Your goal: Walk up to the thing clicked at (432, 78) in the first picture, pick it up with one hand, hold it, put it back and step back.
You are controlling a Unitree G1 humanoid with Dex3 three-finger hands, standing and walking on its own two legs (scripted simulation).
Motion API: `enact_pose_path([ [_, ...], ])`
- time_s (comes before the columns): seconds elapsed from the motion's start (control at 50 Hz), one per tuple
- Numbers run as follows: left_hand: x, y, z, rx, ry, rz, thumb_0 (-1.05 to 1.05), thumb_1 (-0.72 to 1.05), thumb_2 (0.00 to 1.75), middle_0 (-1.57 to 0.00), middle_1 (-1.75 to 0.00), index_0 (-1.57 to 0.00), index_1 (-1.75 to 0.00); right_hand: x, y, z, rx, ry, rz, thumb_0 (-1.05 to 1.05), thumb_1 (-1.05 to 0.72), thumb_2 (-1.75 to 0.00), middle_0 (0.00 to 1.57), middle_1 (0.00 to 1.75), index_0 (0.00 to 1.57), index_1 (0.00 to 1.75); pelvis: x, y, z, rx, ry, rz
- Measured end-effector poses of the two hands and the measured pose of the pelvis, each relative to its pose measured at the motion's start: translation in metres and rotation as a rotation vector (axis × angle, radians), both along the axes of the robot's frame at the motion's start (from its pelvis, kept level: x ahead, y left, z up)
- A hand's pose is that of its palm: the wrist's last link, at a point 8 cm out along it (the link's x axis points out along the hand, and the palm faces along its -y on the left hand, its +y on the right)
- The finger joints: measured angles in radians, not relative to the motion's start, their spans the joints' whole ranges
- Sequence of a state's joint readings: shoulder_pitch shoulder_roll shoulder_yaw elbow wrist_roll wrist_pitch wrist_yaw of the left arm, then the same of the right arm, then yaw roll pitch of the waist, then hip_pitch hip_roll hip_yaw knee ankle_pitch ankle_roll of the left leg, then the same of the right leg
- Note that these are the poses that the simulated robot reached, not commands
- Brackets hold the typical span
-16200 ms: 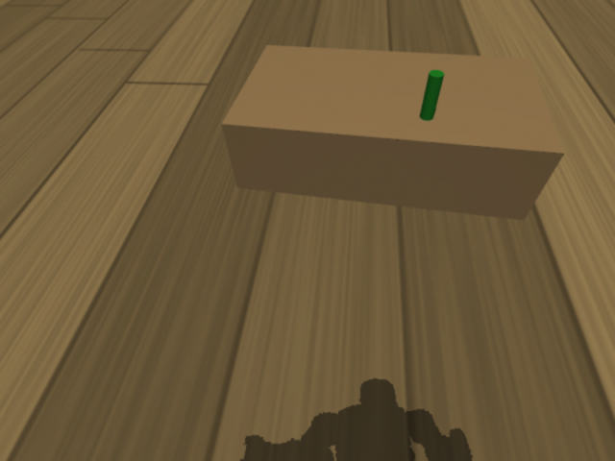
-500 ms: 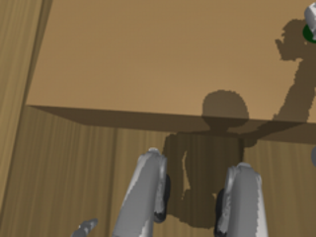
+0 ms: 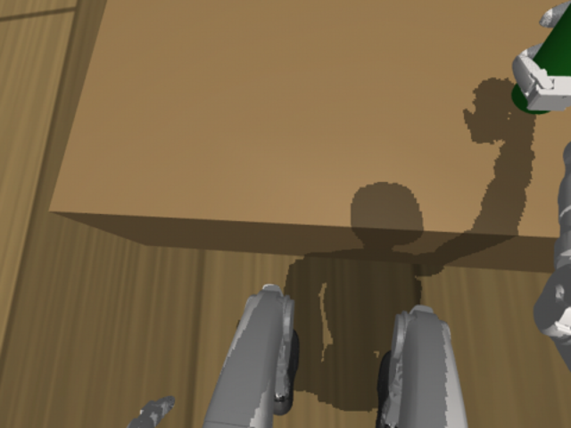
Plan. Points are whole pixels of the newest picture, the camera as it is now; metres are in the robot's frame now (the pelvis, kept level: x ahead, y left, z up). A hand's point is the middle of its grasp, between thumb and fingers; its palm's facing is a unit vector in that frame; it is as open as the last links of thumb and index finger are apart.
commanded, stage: lift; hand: right
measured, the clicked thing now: out of the picture +0.55 -0.22 +0.07
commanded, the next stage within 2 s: hold in 1.48 s
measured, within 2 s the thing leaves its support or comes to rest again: neither
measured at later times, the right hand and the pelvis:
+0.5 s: hand out of the picture +0.46 -0.21 +0.14, palm faces +0.19 +0.98 -0.01, open 7.4 cm; pelvis +0.02 +0.00 +0.11, yaw -2 degrees
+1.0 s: hand out of the picture +0.41 -0.20 +0.20, palm faces +0.17 +0.99 +0.00, open 7.4 cm; pelvis +0.04 +0.00 +0.16, yaw -3 degrees
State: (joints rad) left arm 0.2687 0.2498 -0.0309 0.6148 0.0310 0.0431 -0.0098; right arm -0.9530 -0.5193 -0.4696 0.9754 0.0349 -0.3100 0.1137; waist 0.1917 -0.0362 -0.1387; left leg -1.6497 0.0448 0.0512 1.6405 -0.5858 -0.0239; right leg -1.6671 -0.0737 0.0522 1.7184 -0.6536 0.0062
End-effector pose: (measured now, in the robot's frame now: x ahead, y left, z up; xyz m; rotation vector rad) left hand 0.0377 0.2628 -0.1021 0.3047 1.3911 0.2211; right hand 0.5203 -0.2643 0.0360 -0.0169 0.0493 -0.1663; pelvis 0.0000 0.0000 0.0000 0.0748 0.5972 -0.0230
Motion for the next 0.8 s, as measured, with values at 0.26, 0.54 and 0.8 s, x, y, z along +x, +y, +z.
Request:
enact_pose_path([
  [0.26,0.032,-0.001,0.051,0.001,-0.114,-0.017,0.0,0.89,0.9,-0.2,-0.29,-0.2,-0.3,-0.046,0.003,0.053,0.006,-0.004,-0.007,0.02,0.12,-1.18,0.86,1.14,0.88,1.13,0.009,0.0,0.053,-0.009,-0.09,-0.011],
  [0.54,0.078,-0.006,0.114,-0.012,-0.264,-0.06,0.0,0.87,0.91,-0.2,-0.29,-0.19,-0.3,-0.102,0.007,0.116,0.011,-0.01,-0.021,0.02,0.12,-1.18,0.86,1.14,0.88,1.13,0.023,0.0,0.114,-0.025,-0.223,-0.025],
  [0.8,0.102,-0.012,0.15,-0.029,-0.339,-0.084,0.0,0.87,0.91,-0.2,-0.29,-0.19,-0.3,-0.129,0.012,0.15,0.019,-0.025,-0.005,0.02,0.12,-1.18,0.86,1.13,0.88,1.12,0.032,-0.002,0.147,-0.039,-0.31,-0.029],
])
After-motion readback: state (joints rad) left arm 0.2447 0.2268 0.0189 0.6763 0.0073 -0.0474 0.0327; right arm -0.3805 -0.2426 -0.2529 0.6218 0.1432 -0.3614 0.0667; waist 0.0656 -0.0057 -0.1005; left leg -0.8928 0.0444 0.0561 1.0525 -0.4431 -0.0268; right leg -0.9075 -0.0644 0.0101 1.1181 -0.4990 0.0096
